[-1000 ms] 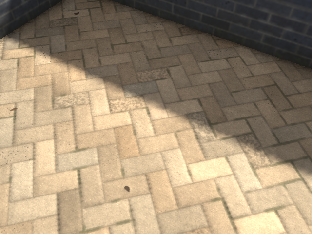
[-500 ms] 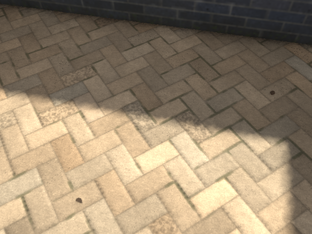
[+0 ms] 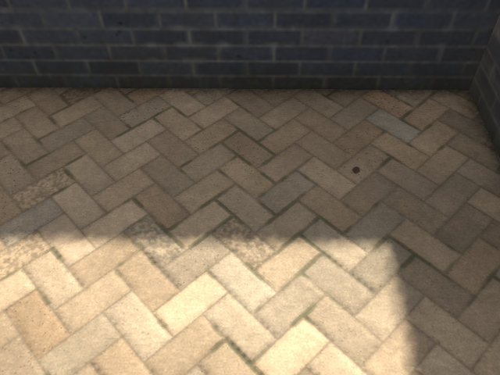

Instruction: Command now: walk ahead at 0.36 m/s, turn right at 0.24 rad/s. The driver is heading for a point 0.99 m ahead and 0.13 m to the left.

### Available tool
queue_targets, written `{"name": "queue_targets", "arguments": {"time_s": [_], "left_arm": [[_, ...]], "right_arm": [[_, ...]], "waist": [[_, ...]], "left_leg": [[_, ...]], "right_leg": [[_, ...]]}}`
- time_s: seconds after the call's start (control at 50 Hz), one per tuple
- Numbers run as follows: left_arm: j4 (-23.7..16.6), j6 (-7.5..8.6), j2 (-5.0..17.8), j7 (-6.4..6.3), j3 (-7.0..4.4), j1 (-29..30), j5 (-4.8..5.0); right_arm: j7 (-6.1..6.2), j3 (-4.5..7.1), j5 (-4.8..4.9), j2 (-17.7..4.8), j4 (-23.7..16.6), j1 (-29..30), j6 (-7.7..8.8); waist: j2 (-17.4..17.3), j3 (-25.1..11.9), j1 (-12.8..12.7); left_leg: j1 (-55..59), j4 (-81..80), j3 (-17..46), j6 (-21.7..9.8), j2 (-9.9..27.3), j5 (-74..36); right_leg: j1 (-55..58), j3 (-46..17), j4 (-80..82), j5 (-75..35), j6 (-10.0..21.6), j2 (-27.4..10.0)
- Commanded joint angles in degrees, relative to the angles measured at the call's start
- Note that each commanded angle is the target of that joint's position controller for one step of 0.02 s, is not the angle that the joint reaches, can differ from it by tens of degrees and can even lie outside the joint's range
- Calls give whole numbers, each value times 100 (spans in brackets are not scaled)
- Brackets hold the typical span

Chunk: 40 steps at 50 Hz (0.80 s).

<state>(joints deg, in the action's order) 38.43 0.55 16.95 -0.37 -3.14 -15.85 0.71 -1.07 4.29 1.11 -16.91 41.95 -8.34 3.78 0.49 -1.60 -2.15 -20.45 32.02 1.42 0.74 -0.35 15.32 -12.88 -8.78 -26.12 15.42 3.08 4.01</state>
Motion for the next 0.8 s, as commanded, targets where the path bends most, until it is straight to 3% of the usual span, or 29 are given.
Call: {"name": "queue_targets", "arguments": {"time_s": [0.02, 0.04, 0.06, 0.08, 0.1, 0.12, 0.18, 0.3, 0.36, 0.4, 0.44, 0.46, 0.48, 0.5, 0.52, 0.54, 0.56, 0.58, 0.6, 0.62, 0.68, 0.74, 0.8], "left_arm": [[-317, 66, 828, 25, -195, 122, 2], [-350, 84, 605, 28, -120, 197, -18], [-447, 122, 208, 33, 2, 366, -59], [-735, 222, 202, 1, 0, 360, 54], [-708, 294, 747, -31, -138, 512, 101], [-640, 343, 829, 1, -179, 491, 112], [-594, 417, 575, 100, -144, 663, -15], [-780, 458, 33, 207, 64, 1409, -13], [-852, 478, 114, 289, 48, 1739, 50], [-901, 486, 238, 330, 3, 1802, 78], [-851, 487, 438, 330, -86, 1517, 61], [-710, 471, 592, 294, -180, 978, 35], [-468, 436, 809, 234, -302, 123, 27], [-296, 378, 1205, 148, -405, -937, -26], [-211, 389, 1580, 203, -421, -1020, -93], [-230, 395, 987, 205, -292, -915, -45], [-215, 402, 793, 186, -216, -531, -20], [-224, 408, 735, 189, -186, -210, -41], [-223, 419, 642, 211, -164, 45, -95], [-230, 448, 519, 216, -127, 194, -150], [-73, 572, 508, 220, -143, 254, -53], [111, 583, 653, 164, -183, 90, -56], [238, 532, 758, 112, -197, -104, -24]], "right_arm": [[-20, 111, 13, -455, -312, 5, 232], [12, 136, -15, -539, -215, -407, 258], [57, 184, -92, -807, -79, -1106, 273], [20, 334, -176, -1411, 91, -1495, 242], [-10, 277, -102, -1120, 94, -1498, 257], [14, 181, -55, -843, 58, -1368, 260], [63, 57, -104, -616, -22, -1056, 210], [138, 43, -34, -761, 168, -1270, 108], [130, 62, 18, -910, 319, -1558, 68], [130, 76, 64, -954, 397, -1602, 34], [147, 110, 62, -1054, 433, -1560, -13], [161, 118, 61, -1092, 437, -1501, -43], [178, 78, 19, -1010, 415, -1520, -57], [191, -58, -160, -675, 245, -1564, -48], [162, -257, -82, 26, 142, -2328, 65], [117, -110, 62, -650, 215, -1884, 165], [81, -38, 166, -876, 33, -1272, 215], [98, -67, 104, -794, -14, -968, 246], [106, -50, -1, -738, -30, -848, 242], [92, -44, -16, -673, 8, -965, 192], [103, -95, -44, -417, 54, -1047, 25], [112, -127, -117, -358, -155, -399, 1], [40, -185, -96, -250, -295, 234, 85]], "waist": [[634, 151, 267], [525, 16, 462], [-184, -163, 707], [-1510, -67, 596], [-1177, 401, 716], [-961, 582, 636], [-675, 581, 488], [-644, 556, 688], [-675, 621, 783], [-708, 674, 679], [-750, 470, 401], [-717, 95, 52], [-633, -468, -370], [105, -1383, -727], [1806, -2195, -198], [1235, -1813, -431], [895, -893, -377], [351, -449, -216], [229, -166, -33], [328, -117, 166], [369, 55, 370], [204, 384, 257], [180, 520, 29]], "left_leg": [[859, -711, -146, -244, -23, -282], [1516, -776, 128, -362, 267, -177], [2256, -1166, 1133, -646, 1119, 429], [2697, -1913, 3284, -1454, 2053, 2002], [2578, -2101, 3795, -1761, 2330, 2603], [2568, -2067, 3377, -1638, 2105, 2465], [2284, -2207, 2164, -1306, 1561, 862], [1568, -2372, 654, -1150, 1031, -1325], [1544, -2356, 579, -1114, 1198, -1464], [1831, -2246, 620, -1035, 1403, -1748], [2146, -1786, 518, -910, 1473, -3031], [2122, -1090, 300, -801, 1342, -4057], [1716, -26, 91, -652, 1098, -4410], [474, 1842, -76, -459, 796, -2600], [-1373, 3705, 191, -160, -268, 1593], [-2000, 4303, 712, -205, 9, 1647], [-2338, 4316, 500, -263, 287, 1143], [-2150, 4070, 363, -270, 540, 639], [-1955, 3766, 324, -240, 690, 333], [-1636, 3622, 372, -226, 819, 120], [-1440, 3154, 279, -74, 894, -100], [-1835, 2224, 238, 71, 925, -944], [-1611, 973, 71, 50, 751, -1956]], "right_leg": [[-539, -1597, 829, 1587, 781, -1180], [-923, -1412, 396, 1553, 593, -982], [-1600, -737, -1018, 1470, 262, -503], [-2946, 231, -2391, 1649, -9, 73], [-3703, 143, -3347, 1829, -94, -242], [-3946, 65, -3713, 1306, -84, -420], [-3808, 341, -3551, 184, -180, -811], [-2633, 943, -1569, -1174, -477, -710], [-2085, 1021, -864, -1526, -412, -572], [-1981, 935, -585, -1449, -236, -561], [-1455, 1004, -410, -1168, -14, -425], [-640, 1145, -284, -1161, 149, -274], [630, 1168, -297, -1208, 322, -263], [2437, -104, -543, -1168, 664, -1414], [3743, -3100, 401, 516, 1537, -2683], [3433, -3415, 892, 1177, 1399, -2533], [2695, -2466, 932, 778, 1192, -2350], [1893, -1809, 1018, -29, 1101, -2112], [1277, -1354, 1149, -682, 1076, -1899], [898, -1043, 1319, -1041, 1058, -1739], [354, -506, 1731, -1476, 1182, -1643], [282, -104, 1943, -1667, 1161, -1549], [292, 337, 1979, -1715, 948, -1335]]}}
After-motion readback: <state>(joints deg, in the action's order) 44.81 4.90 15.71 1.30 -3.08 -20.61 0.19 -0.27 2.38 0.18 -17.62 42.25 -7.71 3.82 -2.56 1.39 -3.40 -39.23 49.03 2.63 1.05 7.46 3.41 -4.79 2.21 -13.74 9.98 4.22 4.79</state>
